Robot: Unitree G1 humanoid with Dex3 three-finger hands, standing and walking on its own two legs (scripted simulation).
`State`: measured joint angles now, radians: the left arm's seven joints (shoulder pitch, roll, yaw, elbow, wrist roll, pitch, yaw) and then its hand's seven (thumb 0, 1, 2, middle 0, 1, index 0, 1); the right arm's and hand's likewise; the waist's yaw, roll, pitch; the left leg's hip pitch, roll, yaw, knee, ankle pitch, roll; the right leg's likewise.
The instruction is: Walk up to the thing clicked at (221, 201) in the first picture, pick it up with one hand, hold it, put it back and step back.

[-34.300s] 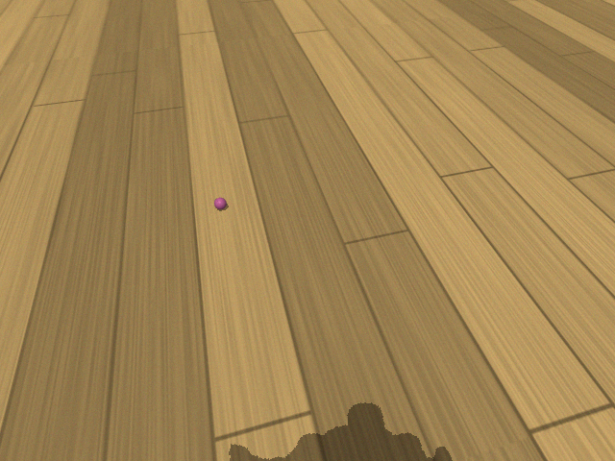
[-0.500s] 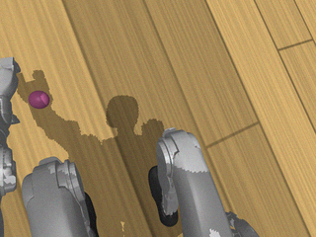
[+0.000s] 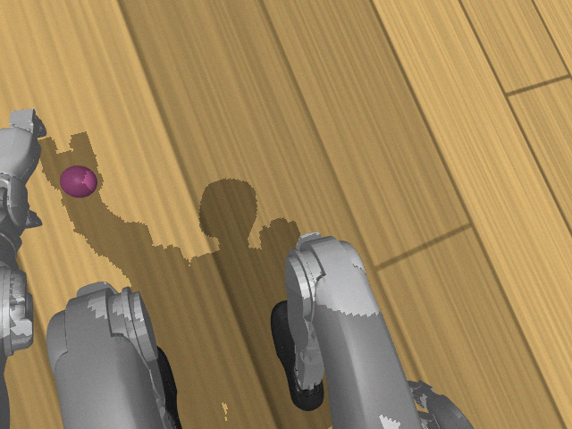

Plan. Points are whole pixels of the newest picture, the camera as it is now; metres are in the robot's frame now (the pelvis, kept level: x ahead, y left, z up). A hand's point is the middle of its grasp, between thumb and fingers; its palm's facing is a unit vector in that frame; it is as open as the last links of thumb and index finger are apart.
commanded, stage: rise first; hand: left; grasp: from above
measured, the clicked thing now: (79, 181) +0.51 +0.23 -0.29
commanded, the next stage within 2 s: approach in 0.16 s
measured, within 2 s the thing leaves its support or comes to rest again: neither
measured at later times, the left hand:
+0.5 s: hand (45, 174) +0.49 +0.24 -0.17, palm faces -0.43 -0.05 -0.90, open 13.5 cm
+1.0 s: hand (50, 179) +0.49 +0.24 -0.19, palm faces -0.47 -0.07 -0.88, open 13.6 cm
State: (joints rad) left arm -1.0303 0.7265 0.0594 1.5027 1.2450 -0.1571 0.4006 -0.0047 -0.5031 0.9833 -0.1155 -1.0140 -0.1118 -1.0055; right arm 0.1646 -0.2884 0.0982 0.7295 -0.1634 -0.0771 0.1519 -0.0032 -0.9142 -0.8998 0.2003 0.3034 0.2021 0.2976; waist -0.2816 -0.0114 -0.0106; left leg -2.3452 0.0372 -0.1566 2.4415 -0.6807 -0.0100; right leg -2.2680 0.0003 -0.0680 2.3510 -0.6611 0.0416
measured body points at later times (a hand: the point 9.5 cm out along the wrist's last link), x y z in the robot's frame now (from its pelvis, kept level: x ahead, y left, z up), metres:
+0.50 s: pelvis +0.00 +0.00 +0.00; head +0.24 +0.07 +0.37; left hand +0.51 +0.24 -0.12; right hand +0.03 -0.27 -0.10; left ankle +0.07 +0.13 -0.29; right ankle +0.10 -0.13 -0.29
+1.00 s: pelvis +0.00 +0.00 -0.01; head +0.26 +0.05 +0.36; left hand +0.51 +0.25 -0.14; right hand +0.00 -0.26 -0.10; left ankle +0.08 +0.13 -0.29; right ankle +0.10 -0.13 -0.29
